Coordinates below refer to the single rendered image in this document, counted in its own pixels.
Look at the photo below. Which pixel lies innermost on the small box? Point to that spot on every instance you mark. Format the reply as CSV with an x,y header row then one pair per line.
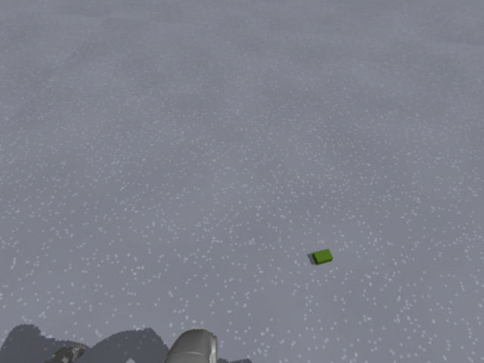
x,y
322,256

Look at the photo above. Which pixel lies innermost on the left robot hand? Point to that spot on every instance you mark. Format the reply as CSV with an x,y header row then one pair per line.
x,y
67,355

